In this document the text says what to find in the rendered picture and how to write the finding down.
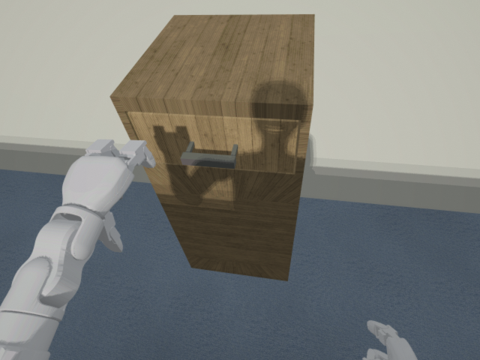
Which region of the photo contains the right robot hand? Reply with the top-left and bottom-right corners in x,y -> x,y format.
362,320 -> 418,360

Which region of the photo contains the left robot hand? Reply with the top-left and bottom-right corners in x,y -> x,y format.
62,139 -> 156,253

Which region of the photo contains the robot left forearm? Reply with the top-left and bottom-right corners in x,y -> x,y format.
0,205 -> 104,360

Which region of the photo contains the handle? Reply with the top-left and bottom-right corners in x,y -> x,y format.
180,141 -> 238,169

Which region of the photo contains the drawer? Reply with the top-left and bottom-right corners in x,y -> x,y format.
127,112 -> 299,173

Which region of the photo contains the cabinet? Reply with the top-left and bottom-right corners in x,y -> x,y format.
110,14 -> 315,281

